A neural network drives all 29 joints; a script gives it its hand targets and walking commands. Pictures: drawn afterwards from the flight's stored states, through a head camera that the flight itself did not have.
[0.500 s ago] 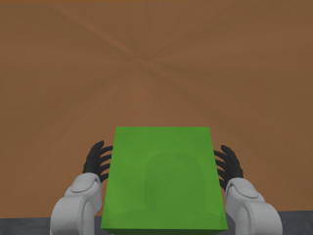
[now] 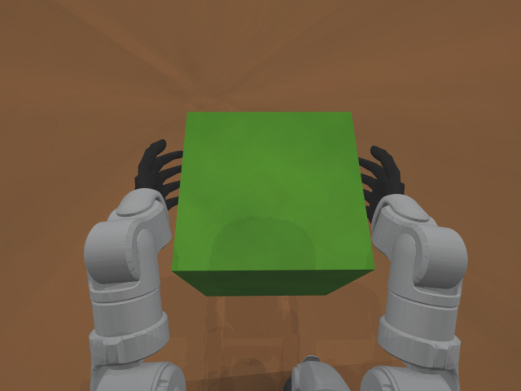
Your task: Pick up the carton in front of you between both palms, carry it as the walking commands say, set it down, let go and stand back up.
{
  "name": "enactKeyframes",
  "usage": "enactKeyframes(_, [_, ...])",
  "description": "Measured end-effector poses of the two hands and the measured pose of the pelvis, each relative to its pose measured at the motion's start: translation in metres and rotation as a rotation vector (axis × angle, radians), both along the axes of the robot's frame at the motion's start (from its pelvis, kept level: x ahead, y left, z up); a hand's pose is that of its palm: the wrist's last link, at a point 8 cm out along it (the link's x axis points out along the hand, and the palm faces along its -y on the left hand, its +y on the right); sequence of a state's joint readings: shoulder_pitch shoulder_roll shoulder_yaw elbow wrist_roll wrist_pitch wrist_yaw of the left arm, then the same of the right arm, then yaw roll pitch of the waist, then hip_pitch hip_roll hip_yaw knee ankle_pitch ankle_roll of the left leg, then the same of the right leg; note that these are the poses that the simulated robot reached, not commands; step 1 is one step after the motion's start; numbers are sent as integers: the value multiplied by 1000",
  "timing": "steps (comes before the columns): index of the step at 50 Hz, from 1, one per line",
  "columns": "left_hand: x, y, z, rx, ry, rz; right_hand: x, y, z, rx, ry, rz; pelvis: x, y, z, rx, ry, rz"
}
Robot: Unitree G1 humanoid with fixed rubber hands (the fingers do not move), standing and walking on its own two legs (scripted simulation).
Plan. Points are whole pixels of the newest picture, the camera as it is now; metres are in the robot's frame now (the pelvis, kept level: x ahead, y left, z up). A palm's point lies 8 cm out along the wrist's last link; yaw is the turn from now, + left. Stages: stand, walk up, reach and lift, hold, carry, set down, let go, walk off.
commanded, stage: carry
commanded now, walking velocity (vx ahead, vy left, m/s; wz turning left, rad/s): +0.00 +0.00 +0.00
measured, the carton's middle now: (267, 218) +0.35 -0.01 +0.07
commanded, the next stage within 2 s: none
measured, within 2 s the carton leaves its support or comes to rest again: neither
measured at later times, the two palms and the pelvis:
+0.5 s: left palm (175, 109) +0.54 +0.14 +0.13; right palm (349, 113) +0.53 -0.16 +0.13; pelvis +0.19 -0.01 +0.00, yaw +1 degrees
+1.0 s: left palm (173, 101) +0.56 +0.15 +0.12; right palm (341, 103) +0.56 -0.15 +0.12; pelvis +0.24 -0.01 +0.02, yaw +1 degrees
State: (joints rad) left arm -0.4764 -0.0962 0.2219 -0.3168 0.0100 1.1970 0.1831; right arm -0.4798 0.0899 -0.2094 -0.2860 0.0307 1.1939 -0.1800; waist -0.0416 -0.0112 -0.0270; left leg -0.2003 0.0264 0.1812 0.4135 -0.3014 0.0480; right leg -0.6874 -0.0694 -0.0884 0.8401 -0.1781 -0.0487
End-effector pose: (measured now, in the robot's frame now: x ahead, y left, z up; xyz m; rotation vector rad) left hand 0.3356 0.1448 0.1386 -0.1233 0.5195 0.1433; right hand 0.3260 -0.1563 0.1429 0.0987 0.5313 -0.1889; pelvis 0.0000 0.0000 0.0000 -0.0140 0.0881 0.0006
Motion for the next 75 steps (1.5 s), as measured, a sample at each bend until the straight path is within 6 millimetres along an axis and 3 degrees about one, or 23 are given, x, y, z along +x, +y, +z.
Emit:
enactKeyframes(6, [88,-4,-7,29,6,57,104,-3,-19,41,5,54,73,-18,-17,2,-10,14])
enactKeyframes(9, [115,-3,-20,23,51,78,136,-3,-34,59,50,64,92,-21,-13,7,0,17])
enactKeyframes(16, [152,0,-34,-41,33,107,174,1,-41,94,29,23,134,-20,-2,15,26,14])
enactKeyframes(27, [207,-1,-7,-12,6,43,215,-1,-14,43,-1,14,200,-11,2,11,17,14])
enactKeyframes(33, [220,-1,-7,-8,90,40,228,-1,-13,37,83,8,224,-8,14,9,9,13])
enactKeyframes(40, [227,3,-9,-1,106,46,238,4,-13,35,100,20,236,-8,20,6,4,16])
enactKeyframes(47, [228,6,-13,-6,98,45,240,6,-15,24,91,22,236,-6,21,4,10,20])
enactKeyframes(58, [213,6,-20,-3,92,55,226,6,-26,27,84,32,226,-7,15,5,4,21])
enactKeyframes(67, [198,1,-20,8,32,39,209,1,-26,32,26,24,220,-12,-8,20,-41,16])
enactKeyframes(70, [205,-7,-11,10,14,40,215,-7,-21,36,7,26,229,-18,-11,10,-51,23])
enactKeyframes(75, [227,-9,0,6,19,68,247,-10,-5,-5,10,65,247,-28,-6,22,-42,30])
